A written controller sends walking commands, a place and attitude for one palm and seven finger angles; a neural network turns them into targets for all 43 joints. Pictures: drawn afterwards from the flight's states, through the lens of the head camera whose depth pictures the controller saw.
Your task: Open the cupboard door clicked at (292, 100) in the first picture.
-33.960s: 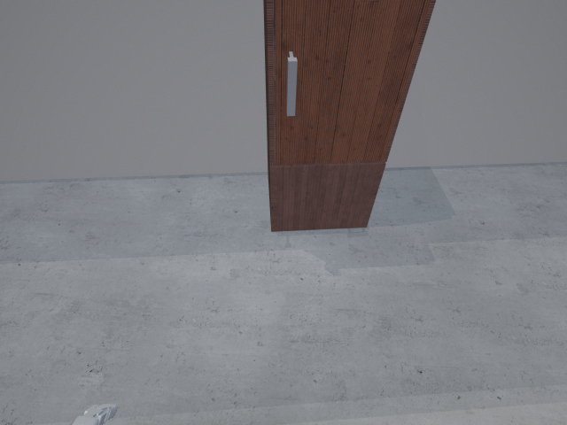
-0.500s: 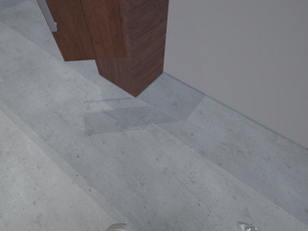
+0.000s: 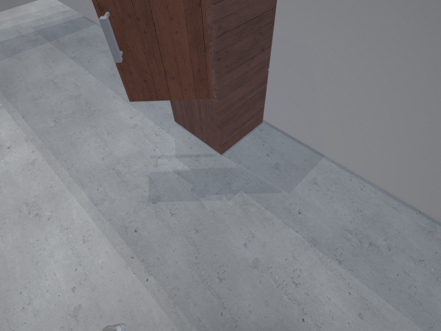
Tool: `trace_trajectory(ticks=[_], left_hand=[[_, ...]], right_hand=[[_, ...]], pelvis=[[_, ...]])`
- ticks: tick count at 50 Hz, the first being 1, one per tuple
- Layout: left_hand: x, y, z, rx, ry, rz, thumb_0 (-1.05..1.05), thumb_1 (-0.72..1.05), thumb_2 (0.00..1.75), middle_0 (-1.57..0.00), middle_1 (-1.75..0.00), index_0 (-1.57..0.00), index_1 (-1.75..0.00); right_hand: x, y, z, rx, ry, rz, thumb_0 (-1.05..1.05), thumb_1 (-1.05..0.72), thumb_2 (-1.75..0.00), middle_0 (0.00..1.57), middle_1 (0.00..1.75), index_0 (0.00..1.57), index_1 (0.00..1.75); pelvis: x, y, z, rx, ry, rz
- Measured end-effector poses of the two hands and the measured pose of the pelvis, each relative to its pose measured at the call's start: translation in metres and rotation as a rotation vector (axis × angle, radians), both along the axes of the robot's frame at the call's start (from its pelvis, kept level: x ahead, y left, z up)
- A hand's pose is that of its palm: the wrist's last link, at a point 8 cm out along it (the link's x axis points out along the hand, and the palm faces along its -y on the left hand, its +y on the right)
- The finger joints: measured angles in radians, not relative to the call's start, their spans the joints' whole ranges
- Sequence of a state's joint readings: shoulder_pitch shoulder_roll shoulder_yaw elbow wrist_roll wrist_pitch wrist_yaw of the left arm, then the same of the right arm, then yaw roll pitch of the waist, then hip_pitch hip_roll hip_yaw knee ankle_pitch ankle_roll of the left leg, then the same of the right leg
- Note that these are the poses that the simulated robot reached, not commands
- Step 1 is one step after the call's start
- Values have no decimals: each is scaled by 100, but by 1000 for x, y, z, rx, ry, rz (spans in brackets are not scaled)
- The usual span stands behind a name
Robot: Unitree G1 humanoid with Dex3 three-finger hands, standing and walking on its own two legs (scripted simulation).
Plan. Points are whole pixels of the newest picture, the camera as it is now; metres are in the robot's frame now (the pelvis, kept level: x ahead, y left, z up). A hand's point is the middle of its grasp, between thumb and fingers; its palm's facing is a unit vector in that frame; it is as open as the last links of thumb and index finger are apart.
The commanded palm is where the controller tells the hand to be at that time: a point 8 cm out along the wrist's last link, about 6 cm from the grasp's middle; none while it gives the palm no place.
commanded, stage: take the last steps up to it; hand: left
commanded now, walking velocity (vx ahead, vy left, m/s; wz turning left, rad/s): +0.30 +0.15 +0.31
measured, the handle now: (113, 37) +1.08 +0.48 -0.01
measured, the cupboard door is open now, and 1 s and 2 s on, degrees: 45 45 45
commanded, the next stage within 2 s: come to a stop and stand still in 1.50 s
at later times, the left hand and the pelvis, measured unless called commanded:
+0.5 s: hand out of the picture -0.04 +0.20 -0.16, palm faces +0.29 -0.94 -0.17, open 7.4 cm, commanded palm none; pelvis +0.11 +0.07 +0.00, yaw +10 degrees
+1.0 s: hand (101, 224) +0.37 +0.34 -0.14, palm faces +0.08 -0.98 -0.18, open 7.4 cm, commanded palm none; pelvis +0.26 +0.15 +0.01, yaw +5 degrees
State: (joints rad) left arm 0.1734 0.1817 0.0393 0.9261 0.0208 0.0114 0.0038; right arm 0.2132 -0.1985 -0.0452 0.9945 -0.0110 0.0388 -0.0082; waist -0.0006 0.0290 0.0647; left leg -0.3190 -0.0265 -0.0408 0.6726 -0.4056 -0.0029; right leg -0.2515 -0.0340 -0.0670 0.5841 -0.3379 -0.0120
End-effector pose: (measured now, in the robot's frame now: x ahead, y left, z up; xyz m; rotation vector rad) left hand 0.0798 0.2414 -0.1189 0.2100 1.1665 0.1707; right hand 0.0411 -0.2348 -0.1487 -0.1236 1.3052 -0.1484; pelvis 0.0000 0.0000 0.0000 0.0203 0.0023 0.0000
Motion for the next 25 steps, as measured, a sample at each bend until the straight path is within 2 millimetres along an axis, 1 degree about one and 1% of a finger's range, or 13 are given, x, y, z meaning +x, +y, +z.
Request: trace_trajectory(ticks=[3,6,9,12,15,18,20,22,25], left_hand=[[-16,-11,9,-7,12,37,1,91,90,-20,-30,-20,-30],[-36,-16,14,-9,61,86,1,92,90,-20,-30,-20,-30],[-57,-17,16,-14,115,133,1,92,90,-20,-30,-20,-30],[-78,-17,15,-24,172,191,1,92,90,-20,-30,-20,-30],[-101,-18,13,-44,238,249,1,92,90,-20,-30,-20,-30],[-121,-18,10,-73,315,303,1,91,90,-20,-30,-20,-30],[-131,-15,7,-96,369,334,1,91,90,-20,-30,-20,-30],[-137,-10,2,-121,422,360,1,91,90,-20,-30,-20,-30],[-137,6,-11,-159,488,381,1,91,90,-20,-30,-20,-30]], right_hand=[[-3,-11,2,8,49,17,1,-90,-90,20,30,20,30],[4,-20,11,7,66,26,1,-90,-90,20,30,20,30],[17,-24,17,-1,78,47,1,-91,-90,20,30,20,30],[38,-20,19,-10,87,88,1,-91,-90,20,30,20,30],[72,-8,18,-12,75,138,1,-91,-90,20,30,20,30],[116,16,18,-7,33,196,1,-91,-90,20,30,20,30],[150,37,18,0,-9,238,1,-91,-90,20,30,20,30],[186,62,19,6,-60,280,1,-91,-90,20,30,20,30],[237,103,17,5,-160,327,1,-91,-90,20,30,20,30]], pelvis=[[6,-5,8,9,-5,27],[15,-8,16,21,-2,47],[26,-9,21,30,2,76],[39,-4,21,32,4,106],[52,6,20,29,3,131],[67,20,17,23,4,151],[78,32,14,18,6,161],[91,47,9,11,8,168],[112,74,-4,1,10,170]])
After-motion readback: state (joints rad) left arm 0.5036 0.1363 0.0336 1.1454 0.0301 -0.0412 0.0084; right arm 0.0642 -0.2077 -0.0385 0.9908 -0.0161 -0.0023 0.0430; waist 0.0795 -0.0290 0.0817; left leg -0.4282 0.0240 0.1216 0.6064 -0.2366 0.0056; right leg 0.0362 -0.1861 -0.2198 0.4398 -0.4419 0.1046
